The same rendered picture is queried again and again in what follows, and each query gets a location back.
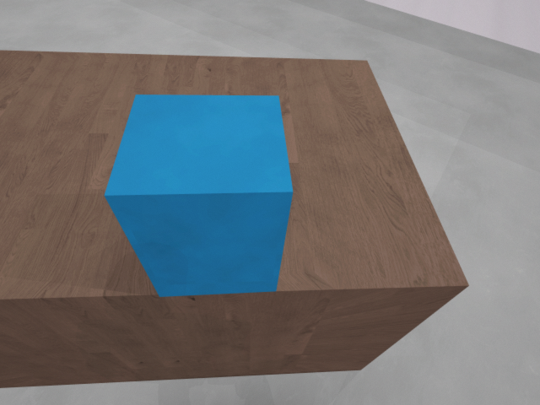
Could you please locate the carton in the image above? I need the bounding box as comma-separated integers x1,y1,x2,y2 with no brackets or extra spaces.
105,94,293,297

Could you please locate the pedestal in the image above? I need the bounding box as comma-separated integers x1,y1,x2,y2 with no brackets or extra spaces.
0,50,469,388

